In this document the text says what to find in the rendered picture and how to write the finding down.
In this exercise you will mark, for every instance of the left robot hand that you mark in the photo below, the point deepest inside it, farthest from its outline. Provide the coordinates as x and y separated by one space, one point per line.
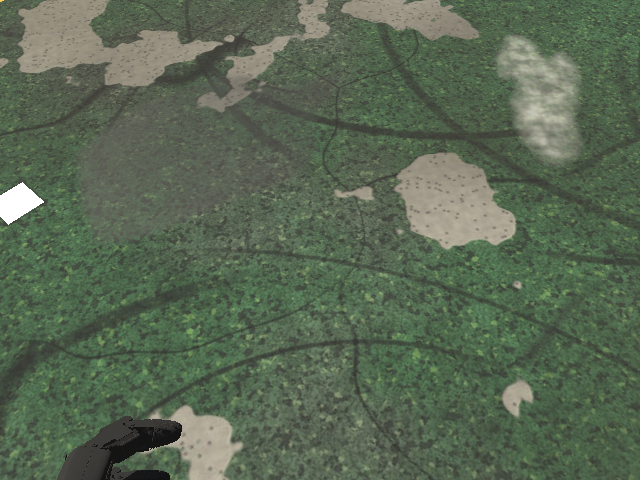
116 442

